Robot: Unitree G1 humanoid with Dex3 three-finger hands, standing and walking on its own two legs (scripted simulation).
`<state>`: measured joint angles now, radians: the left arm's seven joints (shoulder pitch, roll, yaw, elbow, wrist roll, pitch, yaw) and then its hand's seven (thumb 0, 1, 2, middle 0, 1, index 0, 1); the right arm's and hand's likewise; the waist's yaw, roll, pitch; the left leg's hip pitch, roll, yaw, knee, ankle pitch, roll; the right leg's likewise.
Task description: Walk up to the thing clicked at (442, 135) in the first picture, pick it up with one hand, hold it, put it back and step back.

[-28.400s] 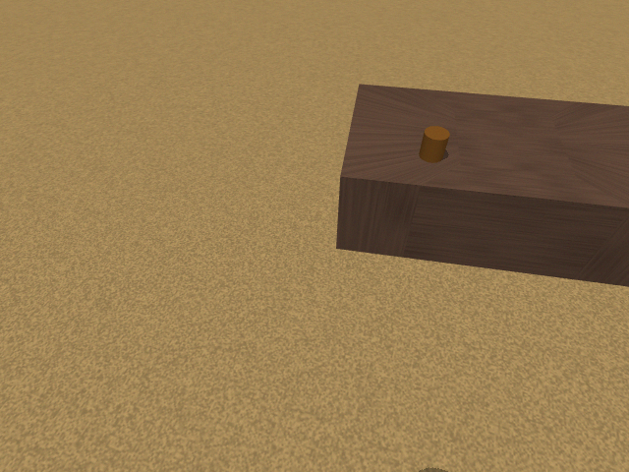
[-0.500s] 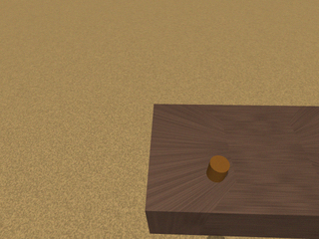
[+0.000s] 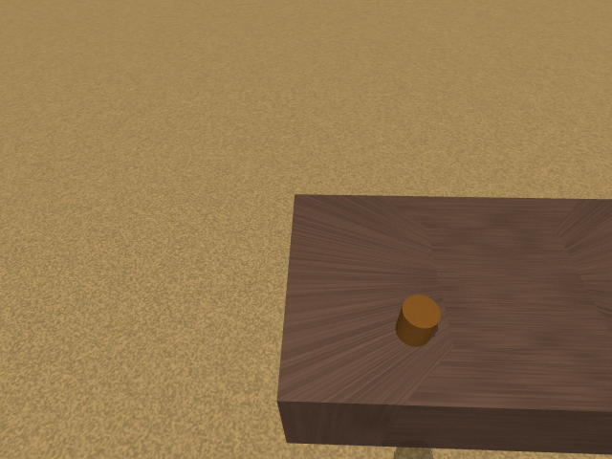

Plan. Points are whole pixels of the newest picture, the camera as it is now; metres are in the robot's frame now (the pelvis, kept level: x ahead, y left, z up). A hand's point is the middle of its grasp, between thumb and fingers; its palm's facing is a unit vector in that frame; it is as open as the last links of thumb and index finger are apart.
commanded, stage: stand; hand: right
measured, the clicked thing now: (416, 321) +0.49 -0.23 -0.34
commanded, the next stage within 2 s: step back in 0.82 s
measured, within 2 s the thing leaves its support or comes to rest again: neither
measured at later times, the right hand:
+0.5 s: hand out of the picture +0.06 -0.25 -0.16, palm faces -0.03 +0.94 -0.34, open 7.4 cm
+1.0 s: hand out of the picture +0.06 -0.26 -0.16, palm faces -0.03 +0.93 -0.37, open 7.4 cm
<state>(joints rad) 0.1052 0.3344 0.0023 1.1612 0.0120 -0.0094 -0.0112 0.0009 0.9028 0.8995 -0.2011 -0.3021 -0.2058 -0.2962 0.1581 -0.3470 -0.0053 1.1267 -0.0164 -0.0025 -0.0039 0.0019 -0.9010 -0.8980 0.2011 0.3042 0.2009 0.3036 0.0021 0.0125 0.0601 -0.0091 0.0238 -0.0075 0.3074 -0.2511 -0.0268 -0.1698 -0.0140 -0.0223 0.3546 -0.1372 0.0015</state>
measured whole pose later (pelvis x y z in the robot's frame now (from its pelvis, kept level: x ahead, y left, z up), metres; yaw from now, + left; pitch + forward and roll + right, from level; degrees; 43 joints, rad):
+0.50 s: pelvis +0.01 +0.00 +0.00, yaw +0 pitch -2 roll +0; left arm 0.10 0.34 0.00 1.15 0.01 -0.01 -0.01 0.00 0.90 0.90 -0.20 -0.30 -0.21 -0.30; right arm 0.15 -0.35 0.00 1.11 -0.02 0.00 0.00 0.00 -0.90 -0.90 0.20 0.30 0.20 0.30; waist 0.00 0.01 0.06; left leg -0.01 0.03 -0.01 0.30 -0.26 -0.03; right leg -0.16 -0.01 -0.03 0.35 -0.14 0.00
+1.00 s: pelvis -0.03 +0.01 -0.01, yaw +0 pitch -2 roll +0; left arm 0.04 0.36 0.05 1.02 0.01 0.01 0.00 0.00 0.90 0.90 -0.20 -0.30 -0.21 -0.30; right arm 0.08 -0.39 -0.04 1.01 0.01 0.04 0.01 0.00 -0.90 -0.90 0.20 0.30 0.20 0.30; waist 0.01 0.00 0.18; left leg -0.25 -0.02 -0.02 0.72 -0.44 0.02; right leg -0.29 -0.04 -0.01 0.45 -0.13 0.00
